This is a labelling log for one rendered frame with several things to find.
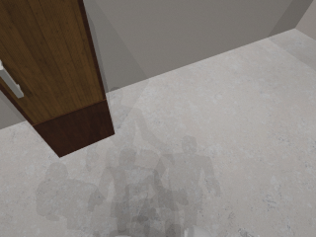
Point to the right robot thigh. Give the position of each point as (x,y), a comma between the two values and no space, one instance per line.
(196,231)

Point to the cupboard door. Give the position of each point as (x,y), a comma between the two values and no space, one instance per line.
(44,48)

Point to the handle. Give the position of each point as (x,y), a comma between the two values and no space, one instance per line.
(10,82)

